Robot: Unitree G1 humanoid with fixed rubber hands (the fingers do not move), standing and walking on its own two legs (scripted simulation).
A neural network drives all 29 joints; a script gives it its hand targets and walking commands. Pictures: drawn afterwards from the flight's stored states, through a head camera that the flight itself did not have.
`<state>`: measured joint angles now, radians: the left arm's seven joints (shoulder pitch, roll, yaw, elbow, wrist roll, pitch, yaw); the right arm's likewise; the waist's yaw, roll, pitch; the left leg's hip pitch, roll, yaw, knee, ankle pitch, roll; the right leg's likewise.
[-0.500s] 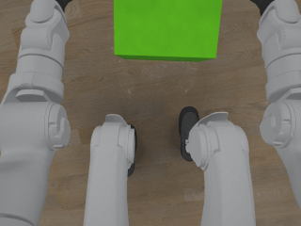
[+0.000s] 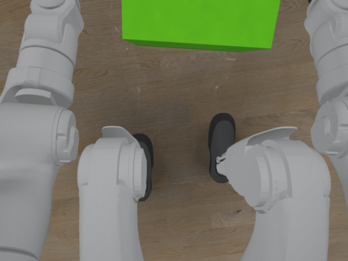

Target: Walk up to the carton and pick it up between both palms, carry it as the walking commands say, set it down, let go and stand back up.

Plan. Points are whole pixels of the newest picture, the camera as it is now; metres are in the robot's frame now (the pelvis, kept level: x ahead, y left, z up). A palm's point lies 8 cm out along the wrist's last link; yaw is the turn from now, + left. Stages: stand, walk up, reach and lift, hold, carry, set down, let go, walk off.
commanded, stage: reach and lift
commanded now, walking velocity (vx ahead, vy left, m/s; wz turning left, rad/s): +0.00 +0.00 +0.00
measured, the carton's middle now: out of the picture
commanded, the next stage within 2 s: none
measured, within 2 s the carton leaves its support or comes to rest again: leaves its support in 1.56 s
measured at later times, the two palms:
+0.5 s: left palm out of the picture +0.55 +0.15 -0.18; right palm out of the picture +0.53 -0.22 -0.18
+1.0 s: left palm out of the picture +0.55 +0.13 -0.18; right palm out of the picture +0.53 -0.22 -0.18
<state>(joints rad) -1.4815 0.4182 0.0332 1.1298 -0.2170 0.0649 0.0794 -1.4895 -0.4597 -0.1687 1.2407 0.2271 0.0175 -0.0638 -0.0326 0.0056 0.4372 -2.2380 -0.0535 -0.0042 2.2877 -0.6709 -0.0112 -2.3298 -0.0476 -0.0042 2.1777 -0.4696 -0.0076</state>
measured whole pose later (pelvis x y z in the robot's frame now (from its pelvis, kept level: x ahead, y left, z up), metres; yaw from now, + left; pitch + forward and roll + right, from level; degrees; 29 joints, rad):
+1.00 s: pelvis -0.01 -0.01 +0.00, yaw +1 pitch +34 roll -1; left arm -1.61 0.34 0.03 1.22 -0.18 0.07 0.10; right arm -1.58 -0.42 -0.08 1.29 0.29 0.02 -0.10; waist -0.04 0.00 0.49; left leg -2.22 -0.05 -0.02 2.26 -0.63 -0.02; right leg -2.30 -0.04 -0.01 2.16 -0.45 -0.02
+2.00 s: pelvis +0.00 -0.01 +0.02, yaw +2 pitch +41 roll +0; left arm -1.41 0.25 0.25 0.96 -0.01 0.23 0.11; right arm -1.34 -0.29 -0.31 0.91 0.04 0.27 -0.09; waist -0.06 0.05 0.20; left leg -2.29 -0.09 -0.02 2.18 -0.61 -0.03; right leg -2.34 0.00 0.03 2.11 -0.48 0.03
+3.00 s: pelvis +0.01 -0.01 +0.11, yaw +3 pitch +48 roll +1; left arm -1.15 0.10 0.39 0.76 0.15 0.35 0.07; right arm -1.09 -0.08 -0.49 0.66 -0.16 0.38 -0.12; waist -0.06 0.03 -0.15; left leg -2.13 -0.12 -0.05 1.83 -0.55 -0.04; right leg -2.19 0.05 0.06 1.78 -0.44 0.04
